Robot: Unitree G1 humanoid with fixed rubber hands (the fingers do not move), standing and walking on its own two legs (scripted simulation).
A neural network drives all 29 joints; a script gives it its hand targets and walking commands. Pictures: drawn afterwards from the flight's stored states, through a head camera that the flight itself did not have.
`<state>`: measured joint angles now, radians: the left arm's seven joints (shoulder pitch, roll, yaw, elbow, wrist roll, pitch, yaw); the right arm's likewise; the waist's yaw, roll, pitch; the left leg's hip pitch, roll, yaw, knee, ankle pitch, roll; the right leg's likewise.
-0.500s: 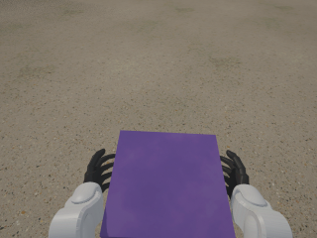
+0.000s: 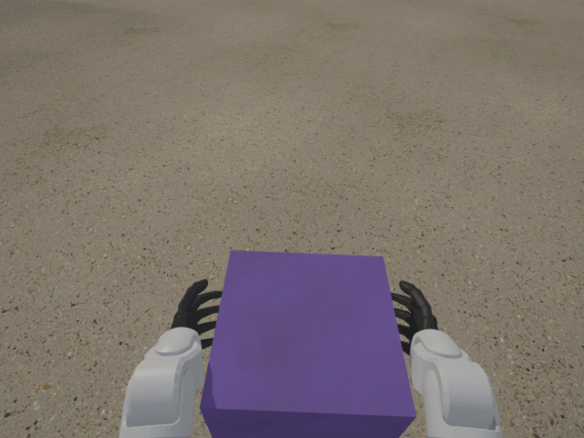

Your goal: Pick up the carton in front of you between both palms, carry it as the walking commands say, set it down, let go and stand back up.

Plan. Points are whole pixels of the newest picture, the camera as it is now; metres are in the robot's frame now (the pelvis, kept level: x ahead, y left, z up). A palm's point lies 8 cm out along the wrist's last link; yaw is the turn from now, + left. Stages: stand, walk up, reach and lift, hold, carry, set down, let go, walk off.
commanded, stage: carry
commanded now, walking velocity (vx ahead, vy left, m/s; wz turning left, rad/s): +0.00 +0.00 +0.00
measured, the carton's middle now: (301, 364) +0.26 +0.00 -0.02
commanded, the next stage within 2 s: hold in 0.60 s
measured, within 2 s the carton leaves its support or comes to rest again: neither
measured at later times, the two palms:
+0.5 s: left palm (191, 338) +0.26 +0.15 +0.04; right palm (418, 339) +0.27 -0.15 +0.04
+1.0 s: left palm (203, 366) +0.23 +0.13 +0.04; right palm (449, 383) +0.21 -0.17 +0.04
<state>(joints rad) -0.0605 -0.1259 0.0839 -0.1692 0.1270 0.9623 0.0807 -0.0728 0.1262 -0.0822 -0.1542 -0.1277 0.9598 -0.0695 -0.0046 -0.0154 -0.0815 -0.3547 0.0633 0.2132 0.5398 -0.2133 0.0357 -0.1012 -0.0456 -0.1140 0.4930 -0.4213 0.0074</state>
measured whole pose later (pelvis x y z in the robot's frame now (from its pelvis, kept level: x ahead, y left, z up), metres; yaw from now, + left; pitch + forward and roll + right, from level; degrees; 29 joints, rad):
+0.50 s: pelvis -0.03 +0.00 +0.00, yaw +0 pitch +2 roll +0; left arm -0.20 -0.14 0.17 0.10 0.21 0.72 0.03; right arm -0.21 0.14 -0.17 0.11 -0.21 0.71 -0.03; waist 0.00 -0.01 -0.04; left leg -0.39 0.07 0.20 0.52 -0.16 0.04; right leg -0.16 -0.03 -0.12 0.53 -0.40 0.00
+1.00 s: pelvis -0.06 +0.00 +0.01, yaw -5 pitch -7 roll +0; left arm -0.19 -0.14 0.16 0.13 0.25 0.69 0.03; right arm -0.22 0.14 -0.19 0.23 -0.21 0.63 -0.01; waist 0.01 -0.06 0.11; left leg -0.17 0.03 0.05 0.35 -0.06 0.00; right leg 0.00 0.02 0.03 0.42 -0.29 -0.02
